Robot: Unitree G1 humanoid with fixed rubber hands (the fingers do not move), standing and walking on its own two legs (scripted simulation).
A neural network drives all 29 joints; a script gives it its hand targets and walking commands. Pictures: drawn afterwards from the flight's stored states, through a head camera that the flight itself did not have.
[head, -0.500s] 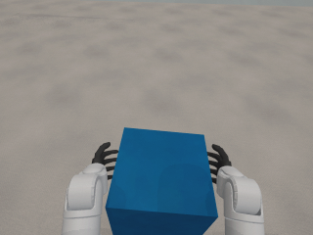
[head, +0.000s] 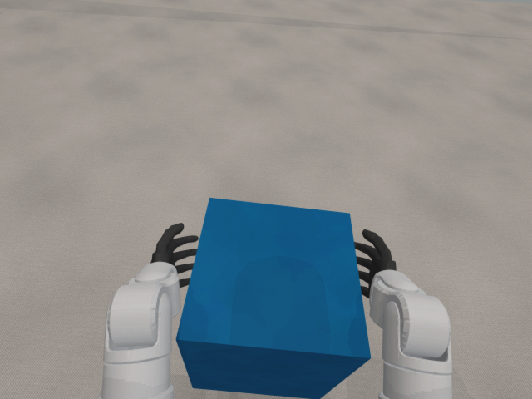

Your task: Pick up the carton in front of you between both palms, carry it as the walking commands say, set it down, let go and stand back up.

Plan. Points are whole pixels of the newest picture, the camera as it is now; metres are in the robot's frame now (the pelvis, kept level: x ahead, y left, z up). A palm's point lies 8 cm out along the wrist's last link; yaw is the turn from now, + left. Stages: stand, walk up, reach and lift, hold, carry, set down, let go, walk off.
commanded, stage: carry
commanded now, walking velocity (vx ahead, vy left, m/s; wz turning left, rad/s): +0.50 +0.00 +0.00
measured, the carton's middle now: (267, 304) +0.27 +0.00 -0.01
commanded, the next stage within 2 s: none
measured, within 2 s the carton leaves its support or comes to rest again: neither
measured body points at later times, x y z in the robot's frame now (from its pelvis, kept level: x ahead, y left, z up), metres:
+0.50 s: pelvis +0.31 -0.04 +0.00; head +0.33 -0.06 +0.45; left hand +0.57 +0.13 +0.06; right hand +0.60 -0.17 +0.05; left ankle +0.32 +0.10 -0.68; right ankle +0.31 -0.13 -0.75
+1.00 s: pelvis +0.51 +0.00 -0.01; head +0.50 +0.00 +0.44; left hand +0.79 +0.15 +0.07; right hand +0.79 -0.15 +0.07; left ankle +0.53 +0.08 -0.75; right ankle +0.41 -0.13 -0.75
